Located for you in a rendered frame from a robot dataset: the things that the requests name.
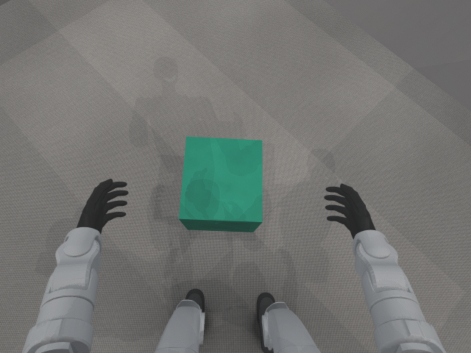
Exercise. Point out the robot right forearm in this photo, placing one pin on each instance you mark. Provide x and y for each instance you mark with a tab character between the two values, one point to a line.
400	326

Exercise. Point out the robot right thigh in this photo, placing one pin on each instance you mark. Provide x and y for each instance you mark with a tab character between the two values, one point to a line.
285	333

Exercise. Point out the robot left forearm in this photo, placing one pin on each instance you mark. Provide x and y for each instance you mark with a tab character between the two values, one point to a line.
64	320

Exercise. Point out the left robot hand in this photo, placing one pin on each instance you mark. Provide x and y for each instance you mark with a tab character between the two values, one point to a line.
94	213

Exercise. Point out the right robot hand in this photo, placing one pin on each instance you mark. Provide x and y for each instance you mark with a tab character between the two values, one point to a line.
357	218

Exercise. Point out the carton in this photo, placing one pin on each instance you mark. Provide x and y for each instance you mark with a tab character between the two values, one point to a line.
222	187

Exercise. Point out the robot left foot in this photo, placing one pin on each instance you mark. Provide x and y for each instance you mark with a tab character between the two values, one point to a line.
197	296

